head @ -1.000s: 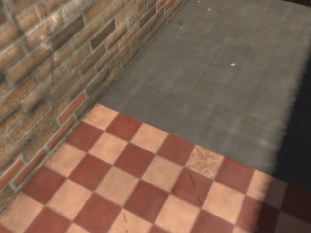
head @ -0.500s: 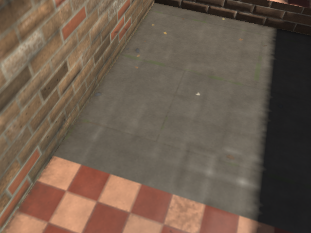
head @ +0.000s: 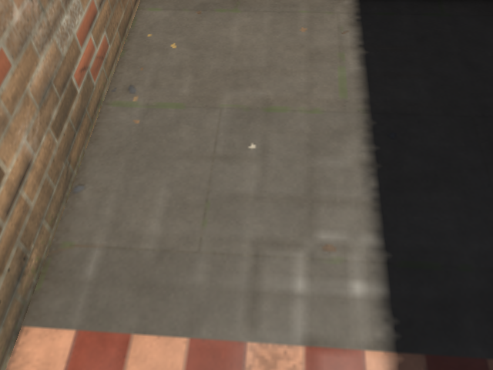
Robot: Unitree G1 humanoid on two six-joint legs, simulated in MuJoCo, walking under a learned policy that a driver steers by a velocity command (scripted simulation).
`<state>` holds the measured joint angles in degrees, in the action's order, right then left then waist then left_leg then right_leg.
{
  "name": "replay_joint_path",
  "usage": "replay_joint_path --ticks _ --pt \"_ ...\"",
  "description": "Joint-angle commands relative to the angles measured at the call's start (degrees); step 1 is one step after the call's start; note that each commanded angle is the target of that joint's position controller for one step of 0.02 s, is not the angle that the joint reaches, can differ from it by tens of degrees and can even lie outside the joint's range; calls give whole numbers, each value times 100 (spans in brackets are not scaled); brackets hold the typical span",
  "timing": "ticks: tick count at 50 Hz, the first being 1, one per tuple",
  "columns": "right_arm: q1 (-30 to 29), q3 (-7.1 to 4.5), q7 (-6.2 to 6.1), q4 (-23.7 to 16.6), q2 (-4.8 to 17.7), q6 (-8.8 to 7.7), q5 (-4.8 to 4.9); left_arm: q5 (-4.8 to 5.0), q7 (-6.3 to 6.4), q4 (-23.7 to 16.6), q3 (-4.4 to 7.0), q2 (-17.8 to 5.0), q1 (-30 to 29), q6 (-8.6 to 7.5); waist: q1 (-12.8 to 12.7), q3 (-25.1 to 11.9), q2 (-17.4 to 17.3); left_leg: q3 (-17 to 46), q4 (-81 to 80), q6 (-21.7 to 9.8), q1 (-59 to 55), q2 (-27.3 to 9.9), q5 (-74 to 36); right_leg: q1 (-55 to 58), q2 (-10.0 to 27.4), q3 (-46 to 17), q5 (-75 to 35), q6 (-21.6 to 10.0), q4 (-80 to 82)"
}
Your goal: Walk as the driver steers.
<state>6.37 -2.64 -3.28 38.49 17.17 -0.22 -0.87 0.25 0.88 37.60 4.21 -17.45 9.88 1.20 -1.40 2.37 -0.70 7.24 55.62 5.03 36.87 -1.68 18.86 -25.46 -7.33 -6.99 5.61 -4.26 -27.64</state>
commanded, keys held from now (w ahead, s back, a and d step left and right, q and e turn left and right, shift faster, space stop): e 0.84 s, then no key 0.02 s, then w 0.10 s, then w+q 0.04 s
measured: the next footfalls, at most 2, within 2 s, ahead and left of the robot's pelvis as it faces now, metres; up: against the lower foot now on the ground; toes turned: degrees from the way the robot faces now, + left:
left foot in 0.16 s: +0.11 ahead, +0.16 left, +0.00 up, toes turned -12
right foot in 0.56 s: +0.02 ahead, -0.09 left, +0.00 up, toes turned -23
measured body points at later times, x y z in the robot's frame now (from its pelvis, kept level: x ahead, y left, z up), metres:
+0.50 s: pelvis +0.02 +0.04 +0.01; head +0.06 +0.03 +0.45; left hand +0.27 +0.24 -0.09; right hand +0.07 -0.27 -0.09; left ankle +0.08 +0.17 -0.73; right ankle -0.02 -0.09 -0.70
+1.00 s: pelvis +0.03 +0.00 +0.01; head +0.04 -0.02 +0.46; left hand +0.30 +0.16 -0.07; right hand +0.00 -0.31 -0.10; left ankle +0.13 +0.12 -0.70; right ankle -0.02 -0.07 -0.73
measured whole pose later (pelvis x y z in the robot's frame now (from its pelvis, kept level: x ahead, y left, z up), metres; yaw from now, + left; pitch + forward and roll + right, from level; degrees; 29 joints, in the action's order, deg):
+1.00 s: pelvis +0.03 +0.00 +0.01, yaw -34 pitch +2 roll +1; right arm 8.2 -4.2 -0.5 42.9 16.8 -0.8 0.4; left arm 0.7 2.1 36.7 3.1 -15.8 12.7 1.5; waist -0.9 0.6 -1.0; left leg 3.6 41.7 4.0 23.3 -0.2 18.1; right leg -14.0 -5.5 -9.1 12.8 -4.0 -25.7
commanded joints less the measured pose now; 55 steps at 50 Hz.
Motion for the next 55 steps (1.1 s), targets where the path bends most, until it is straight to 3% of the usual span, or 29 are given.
replay_joint_path --ticks 1,5,7,8,9,10,11,12,14,18,21,25,27,28,29,30,31,32,33,34,36,38,41,43,45,47,51,54,55 --pt "304 -130 19 -245 407 -15 34 22 109 -541 249 -897 -294 26 149 -1138 811 -114 -545 16 -678 168 -307 592 1266 -1600 568 -782 801" --pt "201 -173 115 -280 447 -148 85 13 86 -577 253 -847 -159 104 20 -1041 1058 -128 -1608 -123 -1136 323 -59 866 1301 -2068 471 -715 549" --pt "524 -230 173 -179 453 -210 106 75 88 -615 230 -772 -234 153 258 -988 1058 -259 -2916 -300 -1896 343 -649 792 1110 -2126 250 -513 217" --pt "679 -320 173 -151 716 -219 46 82 93 -624 184 -594 -89 161 245 -1027 732 126 -3312 -520 -2555 -257 -993 369 823 -1885 839 -254 -242" --pt "467 -446 137 -241 1291 -149 -106 76 65 -689 135 -344 249 137 -136 -944 -913 1414 -3487 -1245 -3061 -1577 -2112 -635 -24 -738 2417 159 -1452" --pt "555 -452 156 -241 1152 -126 -255 36 38 -792 247 -733 27 36 88 -884 -1705 2375 -3752 -2019 -2821 -2263 -2741 -1247 -139 -150 3113 451 -2845" --pt "350 -364 136 -371 857 -121 -224 42 34 -668 371 -1057 86 36 66 -852 -1143 1988 -3637 -2030 -2745 -2158 -2835 -1256 160 -220 2758 601 -3736" --pt "61 -296 96 -405 587 -117 -146 105 66 -500 397 -1046 188 117 5 -729 -769 1324 -3531 -1716 -2623 -1739 -2728 -1233 209 -172 2358 695 -4003" --pt "-30 -238 34 -425 436 -105 -16 80 118 -382 335 -752 279 282 48 -572 -663 600 -3485 -1491 -2643 -1365 -2626 -1298 330 -21 1880 889 -4495" --pt "336 -348 -44 -325 641 60 -72 155 42 -701 173 -338 -326 213 360 -555 -1001 -12 -3540 -1565 -3095 -1209 -2456 -1297 642 554 1659 1036 -3451" --pt "304 -434 -16 -303 855 160 17 133 -42 -824 81 -193 -388 162 399 -737 -1124 -187 -3449 -1681 -3082 -1420 -2804 -627 776 803 1944 966 -2467" --pt "248 -472 90 -225 991 190 121 151 -149 -826 176 -363 -196 218 312 -788 -1176 -313 -3328 -1694 -2964 -1665 -2699 151 724 1105 1653 648 -1379" --pt "163 -464 123 -154 941 162 234 120 -190 -690 246 -361 171 246 83 -819 -1035 -629 -2888 -1335 -2692 -1524 -2207 936 551 1294 813 313 -183" --pt "359 -423 148 -24 771 112 251 121 -130 -627 321 -499 365 261 37 -810 -665 -899 -2426 -962 -2225 -1347 -1624 1637 533 1085 267 103 369" --pt "434 -301 180 -90 369 79 -11 129 -49 -674 455 -1064 543 239 126 -776 872 -1538 -765 -371 -856 -710 232 2604 1752 -678 -1395 -343 708" --pt "-49 -246 141 -476 339 2 -162 -76 -52 -804 496 -1511 536 149 23 -851 1945 -1081 503 -56 495 80 2011 2598 3002 -2399 -2573 -1543 737" --pt "-402 -338 120 -481 622 -43 -40 -158 -78 -776 407 -1193 654 26 -296 -1097 1200 -436 1279 -63 511 8 1967 2555 2913 -2295 -2214 -1739 860" --pt "-413 -379 132 -435 708 -35 98 -142 -48 -733 343 -1075 401 -62 -83 -851 917 -310 1467 -146 627 -73 1448 2455 2603 -1801 -1908 -1407 806" --pt "-262 -394 99 -280 672 -14 84 -21 1 -748 323 -960 118 -76 67 -742 609 -259 1312 -151 626 -147 939 2358 2264 -1435 -1508 -1067 758" --pt "-212 -404 70 -230 691 10 41 98 48 -731 270 -825 -36 -50 141 -679 623 -244 1197 -120 532 -159 593 2218 2106 -1268 -1437 -887 772" --pt "-78 -407 86 -164 641 13 73 52 109 -741 234 -820 -73 -2 250 -717 823 -320 1333 -43 160 18 149 1955 1894 -1117 -1642 -854 815" --pt "-39 -391 93 -107 589 10 102 29 143 -726 223 -798 7 -11 230 -780 766 -304 1151 4 85 119 -57 2023 1830 -1112 -1557 -872 823" --pt "-232 -341 42 -115 470 4 98 77 173 -641 206 -767 182 -7 115 -711 829 -202 454 84 106 183 -97 2195 1753 -1275 -1352 -885 790" --pt "-226 -322 83 -101 424 -3 95 94 199 -587 207 -761 174 31 149 -745 849 -169 -106 100 -158 187 -85 2147 1715 -1352 -1153 -889 747" --pt "-159 -299 174 -33 419 -21 79 79 227 -518 206 -785 288 35 48 -718 950 -263 -667 66 -606 153 -196 1785 1600 -1463 774 -901 1067" --pt "-260 -277 251 -61 456 -93 129 33 174 -489 163 -773 255 -4 -79 -486 1185 -311 -1197 -35 -754 100 -165 1647 1650 -1771 1921 -960 1284" --pt "-225 -208 381 -4 415 -345 182 35 77 -214 110 -783 508 -109 -193 -257 977 -561 -1988 -371 -1444 103 64 1422 1750 -1941 2541 -920 1270" --pt "431 -188 429 322 367 -458 185 34 10 -192 31 -617 337 -242 165 -141 685 -689 -2957 -744 -2637 255 -367 772 1487 -1615 2738 -709 885" --pt "788 -190 427 424 420 -487 175 7 6 -218 -36 -417 270 -298 305 -198 452 -251 -3123 -898 -3037 8 -188 531 1264 -1310 2584 -524 314"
